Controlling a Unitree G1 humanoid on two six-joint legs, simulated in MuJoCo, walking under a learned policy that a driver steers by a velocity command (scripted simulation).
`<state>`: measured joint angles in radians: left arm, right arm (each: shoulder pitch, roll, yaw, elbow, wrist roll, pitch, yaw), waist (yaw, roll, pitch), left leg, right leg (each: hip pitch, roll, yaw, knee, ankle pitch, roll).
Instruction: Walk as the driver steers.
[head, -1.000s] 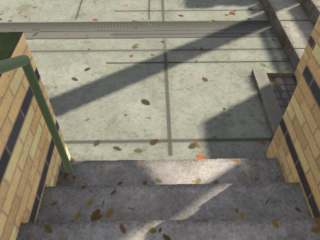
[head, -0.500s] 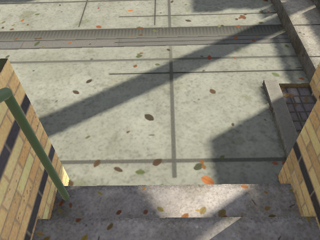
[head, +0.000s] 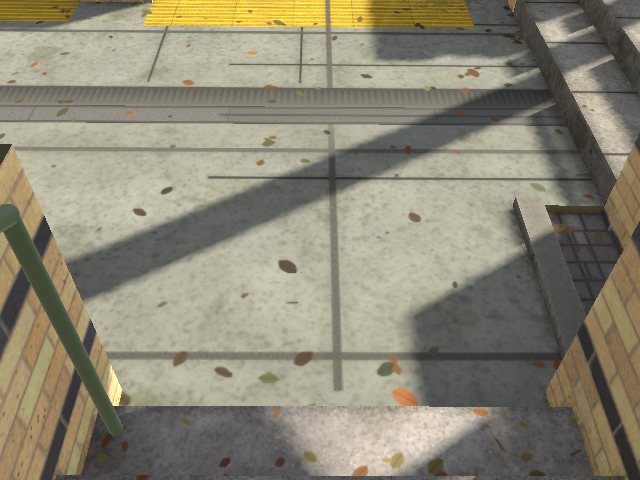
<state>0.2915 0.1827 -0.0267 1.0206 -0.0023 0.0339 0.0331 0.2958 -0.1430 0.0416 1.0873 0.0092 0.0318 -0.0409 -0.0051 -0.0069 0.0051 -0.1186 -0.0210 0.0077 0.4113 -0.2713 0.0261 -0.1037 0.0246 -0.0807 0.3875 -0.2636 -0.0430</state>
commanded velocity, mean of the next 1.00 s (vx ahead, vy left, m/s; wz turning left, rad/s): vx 0.14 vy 0.00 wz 0.00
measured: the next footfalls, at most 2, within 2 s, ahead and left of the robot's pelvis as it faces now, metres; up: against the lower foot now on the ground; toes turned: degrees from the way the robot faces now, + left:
left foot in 1.30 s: +0.29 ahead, +0.19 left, -0.17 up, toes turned +6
right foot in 1.80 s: +0.59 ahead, +0.00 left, -0.34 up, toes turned -14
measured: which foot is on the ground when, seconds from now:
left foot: down 0.00-0.80, up 0.82-1.00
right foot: down 0.00-1.00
